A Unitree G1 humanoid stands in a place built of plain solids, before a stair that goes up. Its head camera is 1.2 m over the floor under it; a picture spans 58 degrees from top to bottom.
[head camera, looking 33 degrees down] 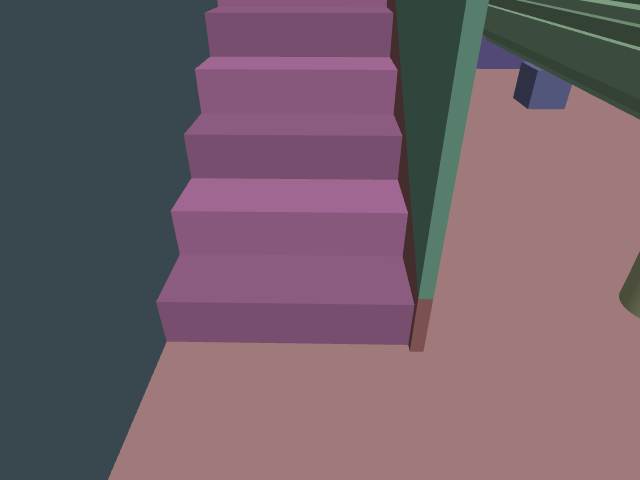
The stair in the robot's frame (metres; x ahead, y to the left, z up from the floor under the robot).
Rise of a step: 0.20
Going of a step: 0.29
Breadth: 0.90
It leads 1 degrees to the right of straight ahead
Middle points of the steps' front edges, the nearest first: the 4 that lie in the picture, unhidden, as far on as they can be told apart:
1.14 0.12 0.20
1.43 0.12 0.39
1.73 0.11 0.59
2.02 0.11 0.79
